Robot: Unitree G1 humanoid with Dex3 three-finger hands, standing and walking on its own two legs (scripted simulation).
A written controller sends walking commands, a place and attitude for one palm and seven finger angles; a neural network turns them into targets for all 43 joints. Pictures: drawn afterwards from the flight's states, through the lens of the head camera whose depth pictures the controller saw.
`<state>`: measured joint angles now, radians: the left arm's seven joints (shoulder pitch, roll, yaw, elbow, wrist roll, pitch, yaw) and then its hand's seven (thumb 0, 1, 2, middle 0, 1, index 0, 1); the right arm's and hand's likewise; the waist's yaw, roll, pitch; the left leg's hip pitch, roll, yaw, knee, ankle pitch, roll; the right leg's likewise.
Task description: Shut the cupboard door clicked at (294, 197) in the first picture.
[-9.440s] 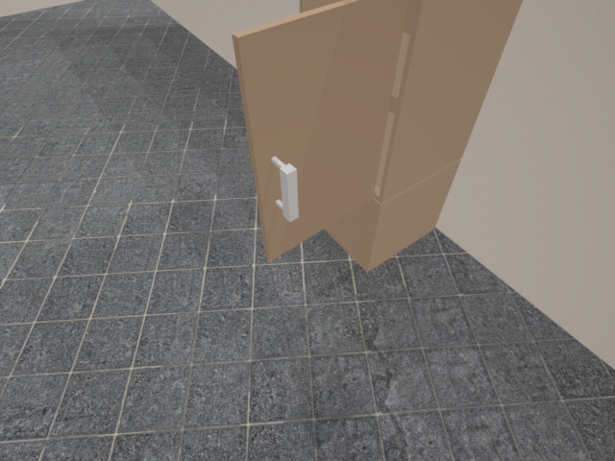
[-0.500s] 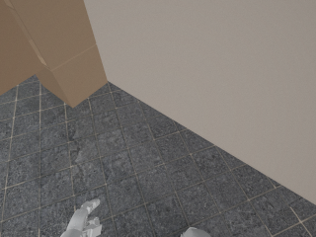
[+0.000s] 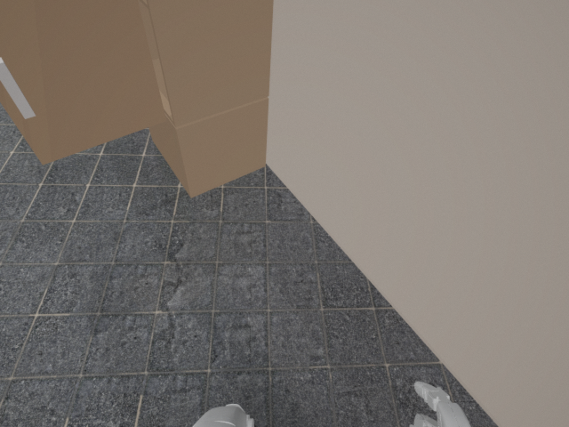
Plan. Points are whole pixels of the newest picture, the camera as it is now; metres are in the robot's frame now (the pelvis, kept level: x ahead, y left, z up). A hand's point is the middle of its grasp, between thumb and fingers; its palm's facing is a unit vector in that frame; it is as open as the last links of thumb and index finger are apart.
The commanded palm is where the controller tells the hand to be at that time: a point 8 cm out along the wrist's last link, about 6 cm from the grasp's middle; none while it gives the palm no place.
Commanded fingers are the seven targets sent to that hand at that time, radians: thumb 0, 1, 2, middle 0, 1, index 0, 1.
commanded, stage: walk to a spot facing it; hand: left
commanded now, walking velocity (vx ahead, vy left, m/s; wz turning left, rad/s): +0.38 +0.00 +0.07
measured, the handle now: (11, 85) +0.77 +0.74 -0.06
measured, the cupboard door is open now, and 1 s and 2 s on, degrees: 93 93 93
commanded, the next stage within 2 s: turn to face it in 0.50 s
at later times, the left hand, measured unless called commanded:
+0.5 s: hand (228, 275) +0.38 +0.14 -0.14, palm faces -0.09 -0.98 -0.18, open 7.4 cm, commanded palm none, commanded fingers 0.00 0.90 0.90 -0.20 -0.30 -0.20 -0.30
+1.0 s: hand (201, 306) +0.33 +0.19 -0.18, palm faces +0.28 -0.94 -0.20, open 7.3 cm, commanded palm none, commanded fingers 0.00 0.90 0.90 -0.20 -0.30 -0.20 -0.30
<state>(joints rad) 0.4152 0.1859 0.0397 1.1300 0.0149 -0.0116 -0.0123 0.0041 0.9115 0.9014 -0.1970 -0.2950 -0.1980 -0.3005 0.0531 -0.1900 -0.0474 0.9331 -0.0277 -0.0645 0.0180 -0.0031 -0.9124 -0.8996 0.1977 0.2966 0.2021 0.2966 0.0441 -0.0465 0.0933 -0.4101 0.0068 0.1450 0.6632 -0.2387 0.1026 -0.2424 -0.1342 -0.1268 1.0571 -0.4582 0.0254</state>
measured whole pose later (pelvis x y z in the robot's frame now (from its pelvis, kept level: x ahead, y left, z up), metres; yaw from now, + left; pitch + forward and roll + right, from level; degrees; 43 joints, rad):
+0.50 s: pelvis +0.22 -0.03 +0.01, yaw +0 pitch +0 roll +1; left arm 0.03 0.20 0.04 0.95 0.02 -0.02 -0.03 0.00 0.91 0.90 -0.19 -0.29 -0.20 -0.30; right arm 0.51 -0.13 -0.02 1.17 -0.03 -0.06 -0.02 0.00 -0.91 -0.90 0.20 0.30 0.20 0.30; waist -0.09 -0.02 0.09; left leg 0.05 -0.01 0.12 0.41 -0.44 0.02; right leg -0.42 -0.04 -0.11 0.59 -0.15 -0.05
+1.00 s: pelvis +0.37 -0.01 +0.00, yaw +13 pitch -1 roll -1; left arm 0.29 0.22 0.05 1.01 0.01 0.01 0.01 0.00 0.92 0.90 -0.20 -0.30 -0.20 -0.30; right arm 0.05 -0.25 -0.06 0.92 -0.03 0.01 0.02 0.00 -0.91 -0.90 0.20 0.30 0.20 0.30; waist 0.01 -0.04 0.08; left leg -0.42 0.01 0.12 0.66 -0.20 0.07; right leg -0.22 -0.13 -0.24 0.84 -0.50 0.04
